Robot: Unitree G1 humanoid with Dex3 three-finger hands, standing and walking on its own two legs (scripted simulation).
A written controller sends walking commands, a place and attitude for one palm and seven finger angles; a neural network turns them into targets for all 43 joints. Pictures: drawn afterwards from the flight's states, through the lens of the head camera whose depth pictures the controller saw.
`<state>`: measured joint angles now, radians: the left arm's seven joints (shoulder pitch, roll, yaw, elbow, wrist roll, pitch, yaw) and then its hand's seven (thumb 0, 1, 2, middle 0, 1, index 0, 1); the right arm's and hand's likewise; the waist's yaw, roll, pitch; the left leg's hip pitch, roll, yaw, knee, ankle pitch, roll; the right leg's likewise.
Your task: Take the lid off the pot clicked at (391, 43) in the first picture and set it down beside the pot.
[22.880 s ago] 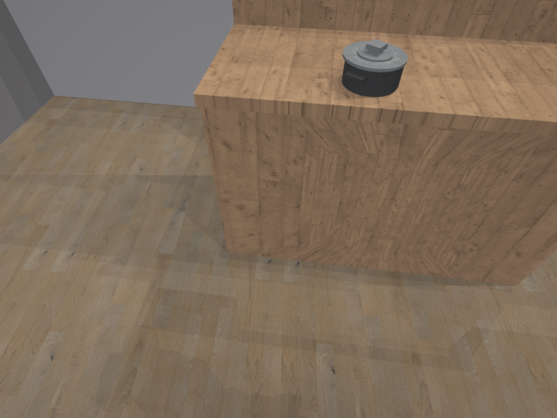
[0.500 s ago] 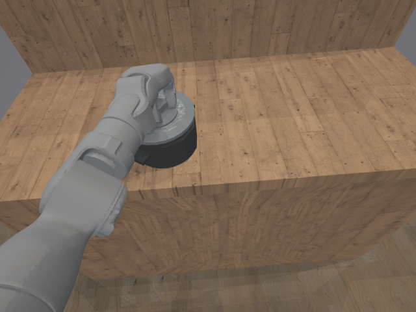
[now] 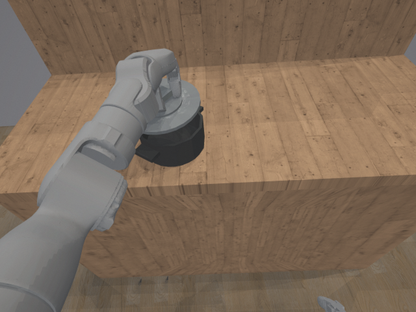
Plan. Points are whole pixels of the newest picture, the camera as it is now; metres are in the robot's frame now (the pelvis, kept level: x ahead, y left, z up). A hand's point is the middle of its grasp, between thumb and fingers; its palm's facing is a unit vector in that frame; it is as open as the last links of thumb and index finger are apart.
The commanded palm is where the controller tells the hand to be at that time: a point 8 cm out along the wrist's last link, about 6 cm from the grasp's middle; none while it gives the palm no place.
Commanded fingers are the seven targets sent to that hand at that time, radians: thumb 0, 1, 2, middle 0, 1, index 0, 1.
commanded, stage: lift the lid straight up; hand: left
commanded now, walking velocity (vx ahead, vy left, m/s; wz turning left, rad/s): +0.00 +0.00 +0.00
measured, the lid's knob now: (158, 94) +0.50 +0.08 +0.17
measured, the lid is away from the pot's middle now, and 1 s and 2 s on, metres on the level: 0.01 0.02 0.11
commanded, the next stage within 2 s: move the lid sideways beside the pot in 1.08 s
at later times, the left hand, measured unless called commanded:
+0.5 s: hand (147, 72) +0.48 +0.09 +0.23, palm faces -0.28 -0.07 -0.96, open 7.5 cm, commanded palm +0.48 +0.09 +0.30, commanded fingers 0.00 0.49 1.10 -0.77 -1.14 -0.92 -1.13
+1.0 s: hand (142, 53) +0.49 +0.09 +0.27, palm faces -0.22 -0.08 -0.97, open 6.4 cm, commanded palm +0.48 +0.08 +0.33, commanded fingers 0.00 0.49 1.10 -0.77 -1.14 -0.92 -1.13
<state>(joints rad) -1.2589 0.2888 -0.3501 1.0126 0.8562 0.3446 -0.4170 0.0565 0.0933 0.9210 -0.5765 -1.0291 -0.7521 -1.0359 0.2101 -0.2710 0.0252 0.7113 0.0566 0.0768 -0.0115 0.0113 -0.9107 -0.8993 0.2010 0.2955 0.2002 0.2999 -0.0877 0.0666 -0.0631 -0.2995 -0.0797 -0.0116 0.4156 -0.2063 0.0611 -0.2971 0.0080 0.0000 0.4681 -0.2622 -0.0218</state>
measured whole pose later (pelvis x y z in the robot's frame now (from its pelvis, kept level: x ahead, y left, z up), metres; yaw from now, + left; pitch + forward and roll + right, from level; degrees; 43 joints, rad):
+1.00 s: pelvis +0.00 +0.01 +0.00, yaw +0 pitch +7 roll +0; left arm -1.48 0.31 -0.34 1.09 0.89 0.40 -0.48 0.02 0.17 0.96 -0.56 -1.02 -0.86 -1.09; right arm 0.23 -0.27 0.04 0.72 0.05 0.03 0.00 0.01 -0.91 -0.90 0.20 0.30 0.20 0.30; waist -0.09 0.06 -0.07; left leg -0.31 -0.09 -0.01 0.39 -0.19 0.08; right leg -0.31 -0.01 0.01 0.44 -0.24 0.00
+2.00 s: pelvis -0.01 +0.01 +0.00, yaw +1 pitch +6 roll +0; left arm -1.39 0.51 -0.31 0.97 0.94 0.29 -0.55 0.01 0.18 0.97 -0.56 -1.01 -0.86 -1.09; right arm 0.23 -0.28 0.03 0.69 0.07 0.09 -0.01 0.01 -0.91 -0.90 0.20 0.30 0.20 0.30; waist -0.09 0.05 -0.05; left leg -0.32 -0.09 -0.02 0.42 -0.19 0.08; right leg -0.30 0.00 -0.01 0.43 -0.23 -0.01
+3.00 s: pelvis +0.00 +0.02 +0.00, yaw +0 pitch +8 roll -1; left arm -1.38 0.76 -0.19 1.06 0.98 0.17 -0.57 0.01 0.18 0.97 -0.56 -1.01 -0.86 -1.09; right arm 0.25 -0.29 0.04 0.69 0.09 0.15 -0.02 0.01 -0.91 -0.90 0.20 0.30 0.20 0.30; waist -0.11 0.04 -0.04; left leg -0.38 -0.08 -0.02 0.46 -0.22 0.09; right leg -0.33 0.01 -0.01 0.42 -0.23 0.00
